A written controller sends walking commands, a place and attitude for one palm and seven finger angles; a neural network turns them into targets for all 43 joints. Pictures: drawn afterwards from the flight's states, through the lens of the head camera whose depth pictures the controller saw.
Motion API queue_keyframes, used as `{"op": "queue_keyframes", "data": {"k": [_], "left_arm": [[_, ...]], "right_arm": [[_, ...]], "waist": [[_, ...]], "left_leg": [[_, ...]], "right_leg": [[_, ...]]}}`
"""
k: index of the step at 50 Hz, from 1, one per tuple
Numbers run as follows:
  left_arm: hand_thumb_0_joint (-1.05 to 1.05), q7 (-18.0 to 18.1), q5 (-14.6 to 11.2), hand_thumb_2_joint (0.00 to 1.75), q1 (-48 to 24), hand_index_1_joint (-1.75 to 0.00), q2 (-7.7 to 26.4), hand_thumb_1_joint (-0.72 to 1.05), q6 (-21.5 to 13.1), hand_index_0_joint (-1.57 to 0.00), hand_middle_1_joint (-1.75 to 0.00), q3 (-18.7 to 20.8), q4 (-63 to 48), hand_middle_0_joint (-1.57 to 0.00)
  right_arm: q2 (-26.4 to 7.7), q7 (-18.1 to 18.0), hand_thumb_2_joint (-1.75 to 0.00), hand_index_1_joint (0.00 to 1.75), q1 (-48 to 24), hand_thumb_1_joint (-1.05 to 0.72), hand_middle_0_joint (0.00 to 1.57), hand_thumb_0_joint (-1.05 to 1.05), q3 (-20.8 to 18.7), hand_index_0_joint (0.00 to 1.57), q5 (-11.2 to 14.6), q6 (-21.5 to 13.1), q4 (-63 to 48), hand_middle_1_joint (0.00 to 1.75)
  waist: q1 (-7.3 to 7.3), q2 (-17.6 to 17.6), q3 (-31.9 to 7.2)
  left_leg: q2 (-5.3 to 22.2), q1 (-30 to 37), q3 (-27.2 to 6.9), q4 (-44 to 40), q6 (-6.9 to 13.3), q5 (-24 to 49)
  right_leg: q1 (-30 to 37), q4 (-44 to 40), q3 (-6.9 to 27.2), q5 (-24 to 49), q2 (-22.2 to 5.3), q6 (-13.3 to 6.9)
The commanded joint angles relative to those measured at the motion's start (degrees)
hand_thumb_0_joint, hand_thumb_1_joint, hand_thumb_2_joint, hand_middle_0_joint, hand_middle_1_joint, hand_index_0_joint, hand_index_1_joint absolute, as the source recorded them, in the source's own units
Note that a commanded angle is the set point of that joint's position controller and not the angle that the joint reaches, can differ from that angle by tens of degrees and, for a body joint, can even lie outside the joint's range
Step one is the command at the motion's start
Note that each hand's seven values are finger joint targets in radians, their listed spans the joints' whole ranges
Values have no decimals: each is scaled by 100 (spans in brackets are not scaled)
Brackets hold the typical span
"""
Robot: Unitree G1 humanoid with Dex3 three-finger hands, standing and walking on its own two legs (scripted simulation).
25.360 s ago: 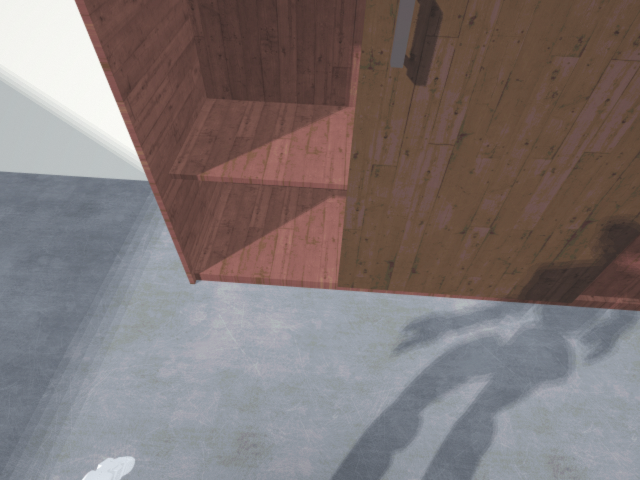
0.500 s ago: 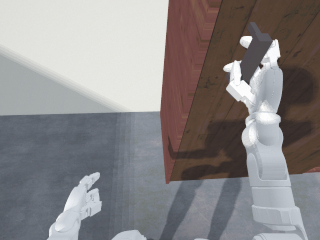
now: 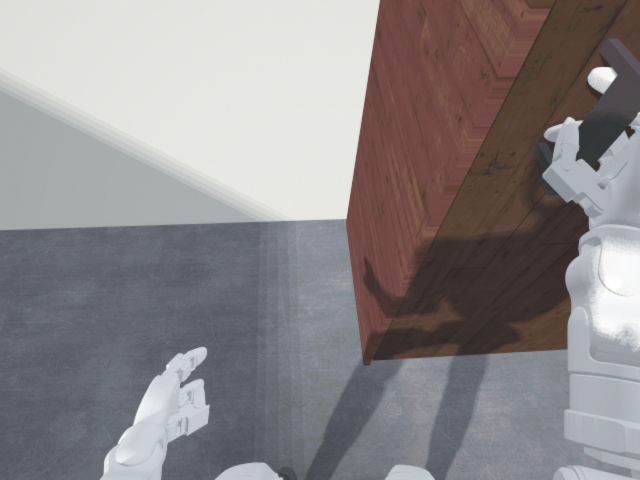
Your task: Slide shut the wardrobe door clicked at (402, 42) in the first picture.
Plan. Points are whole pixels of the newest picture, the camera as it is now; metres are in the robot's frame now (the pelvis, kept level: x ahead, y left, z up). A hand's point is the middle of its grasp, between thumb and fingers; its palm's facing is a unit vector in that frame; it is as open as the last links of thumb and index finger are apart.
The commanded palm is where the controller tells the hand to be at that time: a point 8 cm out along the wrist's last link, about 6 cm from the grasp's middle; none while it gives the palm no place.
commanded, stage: stop walking and hold the door there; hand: right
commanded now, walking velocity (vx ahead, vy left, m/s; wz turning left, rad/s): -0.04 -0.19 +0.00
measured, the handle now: (582, 123) +0.41 -0.27 +0.22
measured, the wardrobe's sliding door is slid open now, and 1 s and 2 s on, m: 0.00 0.00 0.00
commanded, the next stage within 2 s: none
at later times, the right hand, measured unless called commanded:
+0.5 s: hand (565, 162) +0.37 -0.24 +0.20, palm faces +0.35 +0.92 -0.17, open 6.7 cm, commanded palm +0.33 -0.26 +0.20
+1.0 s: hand (564, 163) +0.37 -0.24 +0.20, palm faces +0.28 +0.95 -0.13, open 6.6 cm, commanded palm +0.33 -0.25 +0.20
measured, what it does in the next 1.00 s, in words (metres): steps on the spot: right foot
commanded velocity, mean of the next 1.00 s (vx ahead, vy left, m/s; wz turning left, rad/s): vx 0.00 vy -0.04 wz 0.00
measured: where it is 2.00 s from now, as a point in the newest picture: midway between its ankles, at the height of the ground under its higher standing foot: outside the picture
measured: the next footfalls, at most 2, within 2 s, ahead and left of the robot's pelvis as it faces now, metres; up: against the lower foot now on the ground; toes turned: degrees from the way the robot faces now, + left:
right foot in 0.32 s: +0.05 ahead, -0.12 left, +0.00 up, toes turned +6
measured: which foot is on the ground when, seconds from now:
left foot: down 0.00-1.00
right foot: down 0.00-0.02, up 0.04-0.30, down 0.32-1.00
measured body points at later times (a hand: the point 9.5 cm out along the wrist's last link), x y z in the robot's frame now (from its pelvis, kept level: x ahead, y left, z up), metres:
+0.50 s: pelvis -0.01 -0.02 +0.02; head -0.03 -0.02 +0.47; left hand +0.09 +0.28 -0.06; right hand +0.34 -0.29 +0.21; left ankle +0.02 +0.07 -0.73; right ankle +0.02 -0.12 -0.73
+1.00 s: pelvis +0.02 -0.05 +0.02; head +0.01 -0.05 +0.47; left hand +0.18 +0.19 -0.07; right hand +0.34 -0.29 +0.21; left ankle +0.02 +0.07 -0.73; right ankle +0.02 -0.12 -0.73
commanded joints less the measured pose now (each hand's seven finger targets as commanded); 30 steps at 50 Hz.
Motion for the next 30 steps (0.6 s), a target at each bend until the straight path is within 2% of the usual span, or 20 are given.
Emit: {"op": "queue_keyframes", "data": {"k": [1,2,3,5,7,8,10,11,12,13,15,16,17,18,19,20,22,25,26,30], "left_arm": [[0,289,-101,90,-218,-30,659,90,-182,-20,-30,368,-694,-20],[0,329,-55,90,-50,-30,599,90,-210,-20,-30,242,-556,-20],[0,358,-11,90,-115,-30,498,90,-248,-20,-30,89,-551,-20],[0,497,45,90,-199,-30,560,90,-286,-20,-30,-14,-418,-20],[0,581,51,90,-300,-30,586,90,-324,-20,-30,-67,-380,-20],[0,607,49,90,-331,-30,606,90,-350,-20,-30,-59,-454,-20],[0,637,38,90,-371,-30,628,90,-376,-20,-30,-47,-480,-20],[0,646,43,90,-319,-30,688,90,-374,-20,-30,1,-456,-20],[0,654,19,90,-267,-30,751,90,-327,-20,-30,34,-420,-20],[0,655,7,90,-240,-30,808,90,-329,-20,-30,90,-472,-20],[0,634,-56,90,-240,-30,925,90,-337,-20,-30,150,-507,-20],[0,608,-84,90,-183,-30,978,90,-319,-20,-30,153,-512,-20],[0,605,-124,90,-136,-30,1037,90,-275,-20,-30,171,-517,-20],[0,626,-56,90,-187,-30,1002,90,-323,-20,-30,171,-547,-20],[0,662,6,90,-167,-30,982,90,-317,-20,-30,99,-491,-20],[0,690,12,90,-139,-30,969,90,-302,-20,-30,73,-468,-20],[0,734,17,90,-145,-30,946,90,-310,-20,-30,64,-486,-20],[0,766,40,90,-16,-30,937,90,-332,-20,-30,54,-469,-20],[0,768,48,90,8,-30,918,90,-348,-20,-30,49,-461,-20],[0,782,68,90,52,-30,893,90,-393,-20,-30,46,-389,-20]], "right_arm": [[-1893,235,-90,140,-1391,-90,45,0,-663,45,-80,-647,-823,140],[-1847,169,-90,140,-992,-90,45,0,-736,45,-14,-597,-574,140],[-1940,82,-90,140,-985,-90,45,0,-899,45,-62,-628,-905,140],[-2305,-89,-90,140,-826,-90,45,0,-1391,45,-84,-739,-802,140],[-2276,-145,-90,140,-476,-90,45,0,-1407,45,-96,-751,-626,140],[-2224,-140,-90,140,-403,-90,45,0,-1398,45,-116,-770,-663,140],[-2098,-139,-90,140,-351,-90,45,0,-1253,45,-147,-793,-791,140],[-2172,-138,-90,140,-256,-90,45,0,-1306,45,-170,-783,-761,140],[-2146,-145,-90,140,-165,-90,45,0,-1223,45,-157,-756,-733,140],[-2117,-132,-90,140,-287,-90,45,0,-1142,45,-164,-771,-979,140],[-1808,-87,-90,140,-290,-90,45,0,-795,45,-112,-745,-1071,140],[-1759,-68,-90,140,-213,-90,45,0,-741,45,-110,-700,-954,140],[-1821,-53,-90,140,-291,-90,45,0,-718,45,-123,-675,-877,140],[-1670,-48,-90,140,-249,-90,45,0,-578,45,-139,-650,-855,140],[-1886,-75,-90,140,-371,-90,45,0,-695,45,-195,-687,-903,140],[-2002,-104,-90,140,-403,-90,45,0,-781,45,-229,-711,-826,140],[-1886,-98,-90,140,-512,-90,45,0,-652,45,-236,-743,-899,140],[-1665,-105,-90,140,-416,-90,45,0,-451,45,-248,-700,-765,140],[-1471,-84,-90,140,-487,-90,45,0,-258,45,-242,-700,-859,140],[-1284,-72,-90,140,-521,-90,45,0,-61,45,-220,-672,-1014,140]], "waist": [[437,1139,-3110],[385,916,-2969],[416,657,-3115],[407,810,-3209],[404,1079,-3113],[363,1229,-3204],[383,1236,-3177],[399,1189,-3192],[448,894,-3189],[463,627,-3221],[458,181,-2908],[442,196,-2827],[436,286,-2659],[517,-127,-2472],[546,-699,-2324],[530,-835,-2227],[518,-618,-2183],[519,-374,-2103],[532,-307,-2118],[547,-63,-2314]], "left_leg": [[2002,1718,-2570,-799,411,7223],[2141,1786,-2569,-844,538,6677],[2118,2032,-2454,-753,657,6223],[1916,2181,-2012,-685,576,6110],[1767,2127,-1840,-747,425,6041],[1701,2099,-1883,-851,374,5819],[1636,1971,-1917,-1086,283,5283],[1556,1837,-1964,-1207,179,4828],[1515,1780,-1839,-1262,72,4262],[1448,1502,-1937,-1307,-26,3589],[1162,803,-1936,-1355,-223,2260],[1030,647,-1955,-1466,-322,1618],[993,567,-2022,-1636,-374,994],[944,467,-2066,-1648,-337,1082],[877,373,-1889,-1528,-265,1000],[804,442,-1709,-1399,-278,780],[763,586,-1501,-1232,-308,603],[733,538,-1521,-1203,-313,496],[740,512,-1505,-1200,-306,545],[758,350,-1568,-1266,-278,831]], "right_leg": [[-1034,2978,151,-1299,1199,-555],[-1447,3281,709,-1392,1215,-585],[-1648,3213,908,-1319,1198,-615],[-1647,2576,695,-1162,1322,-626],[-1473,1620,529,-968,1455,-665],[-1281,1114,461,-853,1550,-679],[-956,43,375,-441,1625,-719],[-681,-471,356,-80,1656,-736],[-427,-922,334,473,1650,-746],[41,-1350,413,1040,1545,-779],[498,-1630,903,1808,853,-949],[451,-1614,1065,1762,667,-1017],[276,-1645,1070,1345,698,-1021],[269,-1613,989,1338,774,-1047],[24,-1875,1199,1059,683,-1085],[-244,-2086,1298,635,576,-1105],[-505,-2272,1368,104,480,-1122],[-631,-2320,1351,-330,494,-1113],[-579,-2302,1339,-285,514,-1096],[-99,-2104,1274,374,563,-1044]]}}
